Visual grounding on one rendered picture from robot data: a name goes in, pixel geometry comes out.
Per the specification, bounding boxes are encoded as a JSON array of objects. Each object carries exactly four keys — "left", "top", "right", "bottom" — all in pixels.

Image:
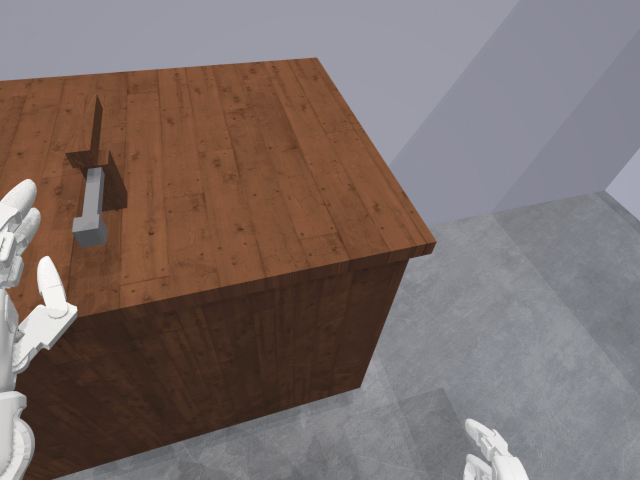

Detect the robot right hand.
[{"left": 463, "top": 419, "right": 529, "bottom": 480}]

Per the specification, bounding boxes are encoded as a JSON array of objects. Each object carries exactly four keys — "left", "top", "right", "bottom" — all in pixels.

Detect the counter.
[{"left": 0, "top": 58, "right": 437, "bottom": 480}]

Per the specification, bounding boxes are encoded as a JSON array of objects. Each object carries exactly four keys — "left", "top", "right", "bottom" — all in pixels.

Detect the robot left forearm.
[{"left": 0, "top": 391, "right": 35, "bottom": 480}]

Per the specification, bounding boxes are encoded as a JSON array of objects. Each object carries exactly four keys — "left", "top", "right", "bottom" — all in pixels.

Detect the tap lever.
[{"left": 72, "top": 167, "right": 108, "bottom": 248}]

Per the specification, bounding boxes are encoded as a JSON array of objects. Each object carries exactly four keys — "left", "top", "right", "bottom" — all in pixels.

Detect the robot left hand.
[{"left": 0, "top": 179, "right": 77, "bottom": 393}]

